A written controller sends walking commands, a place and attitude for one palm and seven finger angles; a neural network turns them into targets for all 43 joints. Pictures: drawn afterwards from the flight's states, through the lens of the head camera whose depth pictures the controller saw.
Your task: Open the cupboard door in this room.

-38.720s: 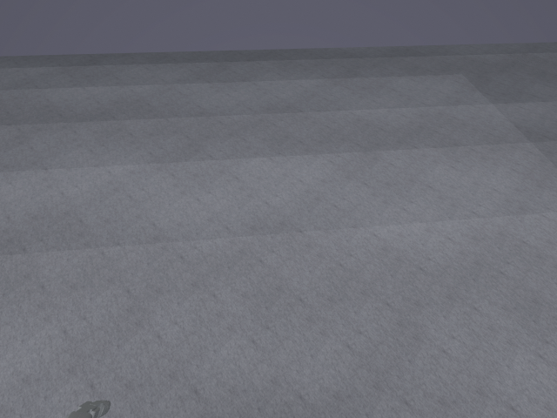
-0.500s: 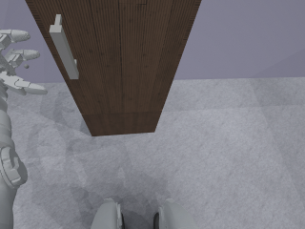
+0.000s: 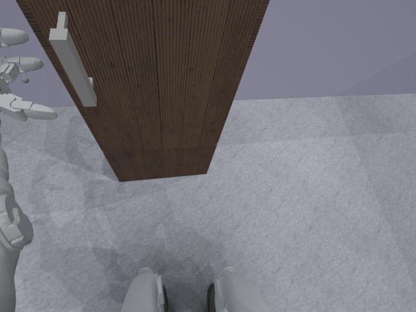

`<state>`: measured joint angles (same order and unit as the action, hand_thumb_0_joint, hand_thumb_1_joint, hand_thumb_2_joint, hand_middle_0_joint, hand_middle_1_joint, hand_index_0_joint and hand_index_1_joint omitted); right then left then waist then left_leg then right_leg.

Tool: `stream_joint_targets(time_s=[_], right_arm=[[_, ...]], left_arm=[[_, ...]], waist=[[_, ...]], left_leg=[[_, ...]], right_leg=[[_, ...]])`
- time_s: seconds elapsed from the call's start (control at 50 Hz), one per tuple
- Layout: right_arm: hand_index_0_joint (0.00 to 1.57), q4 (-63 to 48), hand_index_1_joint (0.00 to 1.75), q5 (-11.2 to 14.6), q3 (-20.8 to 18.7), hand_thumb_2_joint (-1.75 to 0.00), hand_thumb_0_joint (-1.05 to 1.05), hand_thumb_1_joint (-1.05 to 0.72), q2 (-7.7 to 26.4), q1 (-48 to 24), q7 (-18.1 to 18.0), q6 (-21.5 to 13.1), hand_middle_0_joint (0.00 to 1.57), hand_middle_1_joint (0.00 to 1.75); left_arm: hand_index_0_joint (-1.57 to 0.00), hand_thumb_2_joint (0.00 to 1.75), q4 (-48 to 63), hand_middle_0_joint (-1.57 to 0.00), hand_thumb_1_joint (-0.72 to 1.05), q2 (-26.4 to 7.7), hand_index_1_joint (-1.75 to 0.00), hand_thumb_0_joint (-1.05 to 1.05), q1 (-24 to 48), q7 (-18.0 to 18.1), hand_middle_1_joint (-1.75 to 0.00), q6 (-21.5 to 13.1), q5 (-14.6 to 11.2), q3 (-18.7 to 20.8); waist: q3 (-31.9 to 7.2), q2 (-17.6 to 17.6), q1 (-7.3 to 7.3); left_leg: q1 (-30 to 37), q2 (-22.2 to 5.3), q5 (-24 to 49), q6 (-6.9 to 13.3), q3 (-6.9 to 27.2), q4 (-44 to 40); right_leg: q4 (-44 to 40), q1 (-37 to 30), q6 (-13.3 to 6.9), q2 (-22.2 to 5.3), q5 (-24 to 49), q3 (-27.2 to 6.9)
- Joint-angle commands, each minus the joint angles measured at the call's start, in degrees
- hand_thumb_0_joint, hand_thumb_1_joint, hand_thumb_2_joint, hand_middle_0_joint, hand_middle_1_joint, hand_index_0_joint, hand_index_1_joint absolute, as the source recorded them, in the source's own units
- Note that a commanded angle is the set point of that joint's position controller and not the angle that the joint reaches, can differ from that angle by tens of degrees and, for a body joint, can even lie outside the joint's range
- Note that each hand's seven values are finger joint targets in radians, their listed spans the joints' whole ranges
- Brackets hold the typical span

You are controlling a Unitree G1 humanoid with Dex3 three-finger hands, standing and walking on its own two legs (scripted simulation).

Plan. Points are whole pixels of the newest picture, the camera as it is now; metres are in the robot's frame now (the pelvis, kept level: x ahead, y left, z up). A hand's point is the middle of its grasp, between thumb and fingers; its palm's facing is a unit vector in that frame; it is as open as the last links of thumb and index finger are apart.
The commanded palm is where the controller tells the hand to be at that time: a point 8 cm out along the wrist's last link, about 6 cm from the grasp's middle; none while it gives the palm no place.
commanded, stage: move the hooked fingers beside the handle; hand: left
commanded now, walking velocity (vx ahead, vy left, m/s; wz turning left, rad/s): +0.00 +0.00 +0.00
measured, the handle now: (77, 64) +0.55 +0.20 +0.07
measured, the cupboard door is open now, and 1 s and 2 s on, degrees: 0 0 0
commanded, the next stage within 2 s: slide the fingers in behind the handle in 0.42 s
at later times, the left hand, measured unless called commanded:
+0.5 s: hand (26, 78) +0.51 +0.27 +0.08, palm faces +0.07 -1.00 -0.02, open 14.0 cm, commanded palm +0.49 +0.31 +0.07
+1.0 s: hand (45, 79) +0.51 +0.24 +0.08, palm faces +0.06 -1.00 +0.00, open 14.0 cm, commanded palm +0.49 +0.28 +0.07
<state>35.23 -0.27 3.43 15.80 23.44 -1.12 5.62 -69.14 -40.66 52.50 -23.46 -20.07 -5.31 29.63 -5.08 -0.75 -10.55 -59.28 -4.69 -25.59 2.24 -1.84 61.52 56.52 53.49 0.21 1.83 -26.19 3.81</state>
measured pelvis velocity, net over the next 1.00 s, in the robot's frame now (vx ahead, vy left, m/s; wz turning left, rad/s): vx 0.00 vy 0.00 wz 0.00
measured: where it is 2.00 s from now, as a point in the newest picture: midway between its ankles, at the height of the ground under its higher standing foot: outside the picture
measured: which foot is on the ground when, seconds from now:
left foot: down 0.00-1.00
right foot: down 0.00-1.00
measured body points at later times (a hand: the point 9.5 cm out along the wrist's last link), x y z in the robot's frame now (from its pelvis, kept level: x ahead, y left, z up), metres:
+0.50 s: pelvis +0.00 +0.00 +0.00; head +0.15 +0.03 +0.42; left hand +0.50 +0.33 +0.08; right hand +0.01 -0.28 -0.10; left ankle +0.03 +0.09 -0.66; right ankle +0.00 -0.13 -0.66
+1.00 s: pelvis +0.00 +0.00 +0.00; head +0.14 +0.04 +0.43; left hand +0.50 +0.30 +0.08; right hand +0.00 -0.27 -0.10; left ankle +0.03 +0.09 -0.66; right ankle +0.00 -0.13 -0.66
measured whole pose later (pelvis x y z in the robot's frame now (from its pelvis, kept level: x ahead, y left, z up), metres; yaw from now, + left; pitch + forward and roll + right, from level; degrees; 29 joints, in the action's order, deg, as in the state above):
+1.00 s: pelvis +0.00 +0.00 +0.00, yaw +0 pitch +23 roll -5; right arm 35.0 -0.6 3.0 15.5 22.4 -0.5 5.0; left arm -68.3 -36.0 52.8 -18.6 -21.0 -5.1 26.7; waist -5.6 -1.0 -10.8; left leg -59.1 -4.5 -25.8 2.2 -1.6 62.0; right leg 57.0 53.3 0.2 1.7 -26.5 3.9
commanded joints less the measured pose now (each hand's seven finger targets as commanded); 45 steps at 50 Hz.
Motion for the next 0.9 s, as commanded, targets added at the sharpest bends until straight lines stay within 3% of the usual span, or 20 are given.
stream_joint_targets(time_s=[0.0,0.04,0.08,0.1,0.16,0.2,0.24,0.32,0.34,0.4,0.48,0.52,0.54,0.6,0.64,0.66,0.72,0.78,0.84,0.88], right_arm=[[0.2,-2.0,0.3,-0.2,-4.6,-0.9,0.0,-0.9,12.1,10.0,-1.3,-0.6,0.2,0.3],[0.2,-2.3,0.3,-0.2,-4.4,-0.9,0.0,-0.9,12.1,9.7,-1.2,-0.7,0.2,0.3],[0.2,-2.4,0.3,-0.1,-4.4,-0.9,0.0,-0.9,12.3,9.6,-1.3,-0.6,0.2,0.3],[0.2,-2.3,0.3,-0.1,-4.3,-0.9,0.0,-0.9,12.0,9.3,-1.2,-0.6,0.2,0.3],[0.2,-2.3,0.3,-0.2,-4.4,-0.9,0.0,-0.9,12.1,9.6,-1.2,-0.7,0.2,0.3],[0.2,-2.3,0.3,-0.2,-4.5,-0.9,0.0,-0.9,12.3,9.5,-1.2,-0.7,0.2,0.3],[0.2,-2.6,0.3,-0.1,-4.3,-0.9,0.0,-0.9,12.2,9.1,-1.2,-0.7,0.2,0.3],[0.2,-2.7,0.3,-0.1,-4.2,-0.9,0.0,-0.9,12.3,9.3,-1.3,-0.8,0.2,0.3],[0.2,-2.7,0.3,-0.1,-4.2,-0.9,0.0,-0.9,12.0,9.1,-1.3,-0.9,0.2,0.3],[0.2,-2.7,0.3,-0.1,-4.3,-0.9,0.0,-0.9,12.3,9.3,-1.3,-1.2,0.2,0.3],[0.2,-2.7,0.3,0.0,-4.3,-0.9,0.0,-0.9,12.1,9.5,-1.1,-0.8,0.2,0.3],[0.2,-2.4,0.3,0.2,-4.2,-0.9,0.0,-0.9,12.0,9.3,-1.1,-0.7,0.2,0.3],[0.2,-2.4,0.3,0.2,-4.2,-0.9,0.0,-0.9,12.1,9.4,-1.2,-0.7,0.2,0.3],[0.2,-2.3,0.3,0.2,-4.2,-0.9,0.0,-0.9,12.2,9.6,-1.4,-0.9,0.2,0.3],[0.2,-2.1,0.3,0.0,-4.4,-0.9,0.0,-0.9,11.8,9.6,-1.1,-0.9,0.2,0.3],[0.2,-2.0,0.3,-0.1,-4.6,-0.9,0.0,-0.9,12.0,9.9,-1.0,-0.9,0.2,0.3],[0.2,-1.6,0.3,0.0,-4.5,-0.9,0.0,-0.9,11.9,9.5,-0.9,-0.9,0.2,0.3],[0.2,-1.8,0.3,-0.3,-4.5,-0.9,0.0,-0.9,11.7,9.6,-0.7,-0.9,0.2,0.3],[0.2,-1.8,0.3,-0.4,-4.5,-0.9,0.0,-0.9,11.7,9.5,-0.6,-1.1,0.2,0.3],[0.2,-2.1,0.3,-0.5,-4.5,-0.9,0.0,-0.9,11.7,9.5,-0.5,-1.2,0.2,0.3]], left_arm=[[-0.3,0.3,12.4,-0.3,-0.5,-17.1,-1.2,0.0,24.2,0.4,-1.2,-4.0,-1.1,0.5],[-0.3,0.3,11.1,-0.3,-0.5,-16.7,-1.2,0.0,23.0,0.6,-1.2,-3.7,-1.2,0.3],[-0.3,0.3,11.3,-0.3,-0.5,-17.2,-1.2,0.0,23.0,0.4,-1.2,-4.0,-1.3,0.5],[-0.3,0.3,10.9,-0.3,-0.5,-15.5,-1.2,0.0,23.8,0.2,-1.2,-4.0,-1.2,-1.1],[-0.3,0.3,12.2,-0.3,-0.5,-14.7,-1.2,0.0,24.8,0.4,-1.2,-4.5,-1.9,-1.2],[-0.3,0.3,11.4,-0.3,-0.5,-16.3,-1.2,0.0,23.6,0.5,-1.2,-4.3,-1.8,0.2],[-0.3,0.3,9.9,-0.3,-0.5,-16.3,-1.2,0.0,23.4,0.6,-1.2,-3.6,-1.5,-0.2],[-0.3,0.3,10.7,-0.3,-0.5,-18.8,-1.2,0.0,24.7,0.9,-1.2,-4.0,-0.8,1.0],[-0.3,0.3,11.3,-0.3,-0.5,-17.5,-1.2,0.0,25.2,0.8,-1.2,-4.1,-0.9,0.1],[-0.3,0.3,11.7,-0.3,-0.5,-21.1,-1.2,0.0,24.9,0.4,-1.2,-4.5,-1.0,2.7],[-0.3,0.3,11.8,-0.3,-0.5,-19.3,-1.2,0.0,22.7,-0.6,-1.2,-4.0,-1.3,1.7],[-0.3,0.3,11.0,-0.3,-0.5,-17.1,-1.2,0.0,22.9,-1.1,-1.2,-3.4,-1.9,0.0],[-0.3,0.3,10.4,-0.3,-0.5,-17.7,-1.2,0.0,22.7,-1.2,-1.2,-3.0,-2.2,0.7],[-0.3,0.3,11.5,-0.3,-0.5,-17.7,-1.2,0.0,23.8,-1.3,-1.2,-3.3,-2.3,0.5],[-0.3,0.3,13.7,-0.3,-0.5,-14.9,-1.2,0.0,23.9,-0.8,-1.2,-3.9,-2.4,-1.1],[-0.3,0.3,14.0,-0.3,-0.5,-15.1,-1.2,0.0,23.6,-0.5,-1.2,-4.4,-2.7,-0.3],[-0.3,0.3,10.7,-0.3,-0.5,-13.0,-1.2,0.0,23.7,0.4,-1.2,-3.6,-2.5,-1.8],[-0.3,0.3,13.4,-0.3,-0.5,-11.9,-1.2,0.0,25.4,2.1,-1.2,-4.0,-1.8,-2.6],[-0.3,0.3,12.5,-0.3,-0.5,-12.2,-1.2,0.0,25.9,3.8,-1.2,-4.2,-1.3,-2.0],[-0.3,0.3,13.9,-0.3,-0.5,-13.1,-1.2,0.0,26.0,4.5,-1.2,-5.2,-1.1,-1.0]], waist=[[-28.6,-13.5,-0.14],[-27.0,-11.5,-0.36],[-27.7,-12.0,-0.07],[-26.8,-12.4,-0.5],[-28.1,-12.6,-0.63],[-28.9,-11.4,-0.22],[-26.6,-10.4,-0.43],[-28.6,-10.9,-0.19],[-29.0,-11.1,-0.69],[-30.9,-11.8,0.05],[-30.9,-12.9,0.44],[-29.0,-11.8,-0.54],[-28.0,-9.9,-0.55],[-28.9,-11.4,-0.24],[-30.0,-13.5,-0.23],[-30.4,-13.2,-0.04],[-26.6,-10.9,-0.77],[-28.3,-14.1,-0.37],[-27.1,-11.3,-0.75],[-30.0,-11.5,0.03]], left_leg=[[31.9,1.4,25.9,-0.7,6.2,-5.5],[30.4,1.5,24.3,-0.6,6.1,-5.8],[31.1,1.5,25.7,-0.7,6.2,-5.7],[31.0,1.5,24.6,-0.7,6.2,-5.7],[32.4,1.5,26.4,-0.6,6.5,-5.2],[31.4,1.5,25.8,-0.7,6.4,-5.2],[28.4,1.7,23.6,-0.4,5.8,-5.1],[28.0,1.8,24.4,-0.3,5.7,-4.5],[28.1,1.8,24.7,-0.2,5.4,-4.2],[27.9,1.8,25.9,-0.2,5.4,-3.6],[30.3,1.5,27.9,-0.5,5.7,-4.1],[28.5,1.6,25.5,-0.2,5.4,-4.1],[26.6,1.7,23.8,0.0,5.2,-4.2],[28.0,1.7,24.5,-0.2,5.6,-4.5],[31.0,1.6,25.5,-0.4,5.9,-4.7],[32.3,1.4,26.6,-0.6,6.3,-4.5],[29.5,1.5,22.3,-0.5,6.4,-5.3],[32.7,1.4,23.7,-1.0,6.9,-5.7],[30.5,1.5,21.7,-0.7,6.8,-5.9],[31.1,1.7,23.3,-0.7,6.6,-5.5]], right_leg=[[-6.0,-2.5,-1.3,2.3,16.8,-1.1],[-6.3,-3.0,-1.2,2.3,16.1,-1.1],[-6.0,-3.1,-1.4,2.3,17.0,-1.0],[-6.1,-2.0,-1.4,2.3,15.9,-0.9],[-5.7,-1.9,-1.5,2.3,17.0,-1.0],[-5.7,-2.8,-1.3,2.2,16.9,-1.0],[-5.9,-3.5,-1.1,2.1,16.6,-1.3],[-5.1,-4.4,-1.2,2.0,17.6,-1.6],[-5.2,-4.5,-1.0,2.1,18.2,-1.7],[-4.7,-6.2,-1.1,2.2,19.8,-2.1],[-4.8,-5.0,-1.2,2.4,20.2,-1.4],[-5.4,-4.4,-1.0,2.4,19.1,-1.6],[-5.7,-5.4,-0.9,2.4,18.6,-1.7],[-5.4,-4.8,-1.1,2.4,18.3,-1.5],[-5.7,-3.2,-1.3,2.4,17.7,-1.3],[-5.4,-2.3,-1.5,2.5,17.6,-1.0],[-6.1,-1.5,-1.3,2.4,14.6,-0.9],[-5.8,0.0,-1.6,2.3,14.3,-0.6],[-6.1,-1.2,-1.4,2.3,13.7,-0.7],[-5.4,-2.9,-1.4,2.3,15.2,-0.9]])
